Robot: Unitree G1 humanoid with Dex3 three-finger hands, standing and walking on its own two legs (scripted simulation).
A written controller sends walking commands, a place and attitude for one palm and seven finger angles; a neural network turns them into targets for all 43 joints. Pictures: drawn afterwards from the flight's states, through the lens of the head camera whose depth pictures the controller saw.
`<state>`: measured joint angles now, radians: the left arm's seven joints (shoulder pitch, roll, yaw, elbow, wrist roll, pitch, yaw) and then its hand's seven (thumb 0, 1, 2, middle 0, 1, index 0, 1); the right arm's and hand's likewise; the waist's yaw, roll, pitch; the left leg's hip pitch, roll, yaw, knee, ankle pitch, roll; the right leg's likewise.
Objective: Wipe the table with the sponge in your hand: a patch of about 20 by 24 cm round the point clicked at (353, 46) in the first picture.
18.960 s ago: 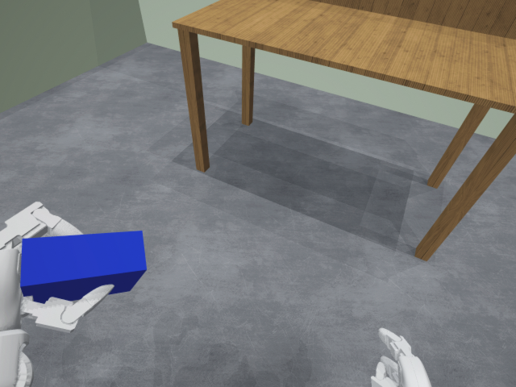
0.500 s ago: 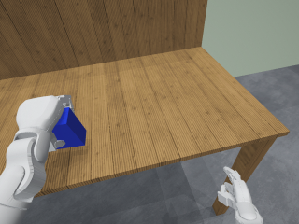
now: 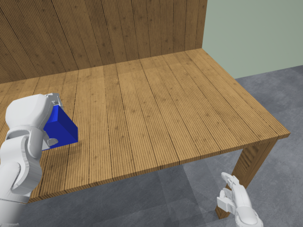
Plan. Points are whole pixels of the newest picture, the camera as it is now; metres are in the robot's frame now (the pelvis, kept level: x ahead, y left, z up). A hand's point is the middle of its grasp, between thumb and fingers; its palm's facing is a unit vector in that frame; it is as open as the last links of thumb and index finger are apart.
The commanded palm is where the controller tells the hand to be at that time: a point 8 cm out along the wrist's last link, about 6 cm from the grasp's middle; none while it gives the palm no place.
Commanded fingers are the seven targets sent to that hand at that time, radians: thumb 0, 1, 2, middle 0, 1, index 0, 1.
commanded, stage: move the sponge above the wiping area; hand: left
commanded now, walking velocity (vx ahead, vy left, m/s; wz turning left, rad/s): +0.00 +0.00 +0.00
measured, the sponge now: (51, 133) +0.26 +0.33 +0.13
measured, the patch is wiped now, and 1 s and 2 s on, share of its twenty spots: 0.00 0.00 0.10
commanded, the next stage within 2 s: none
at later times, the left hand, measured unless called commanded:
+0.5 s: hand (31, 125) +0.25 +0.35 +0.17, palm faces +0.16 -0.01 -0.99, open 9.1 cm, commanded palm +0.21 +0.32 +0.22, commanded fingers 0.00 0.10 1.30 -1.20 -1.60 -1.20 -1.60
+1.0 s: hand (40, 128) +0.25 +0.33 +0.16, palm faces +0.16 -0.09 -0.98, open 9.1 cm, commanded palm +0.21 +0.30 +0.22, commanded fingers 0.00 0.10 1.30 -1.20 -1.60 -1.20 -1.60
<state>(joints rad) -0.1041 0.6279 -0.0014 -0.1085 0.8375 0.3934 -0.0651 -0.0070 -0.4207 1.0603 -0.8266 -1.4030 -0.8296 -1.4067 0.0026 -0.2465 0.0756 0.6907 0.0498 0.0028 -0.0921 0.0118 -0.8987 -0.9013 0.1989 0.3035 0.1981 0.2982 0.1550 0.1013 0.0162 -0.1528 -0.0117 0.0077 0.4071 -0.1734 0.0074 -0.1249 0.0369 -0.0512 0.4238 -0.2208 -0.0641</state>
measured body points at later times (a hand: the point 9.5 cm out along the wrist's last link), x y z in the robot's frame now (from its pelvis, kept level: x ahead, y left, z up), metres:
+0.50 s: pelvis +0.00 +0.00 +0.00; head -0.01 -0.04 +0.45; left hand +0.24 +0.35 +0.23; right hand +0.26 -0.20 -0.08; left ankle +0.04 +0.12 -0.74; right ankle +0.01 -0.08 -0.74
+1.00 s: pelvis +0.00 +0.01 +0.00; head -0.02 -0.04 +0.45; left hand +0.24 +0.33 +0.22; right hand +0.26 -0.18 -0.07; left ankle +0.04 +0.12 -0.74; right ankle +0.01 -0.08 -0.74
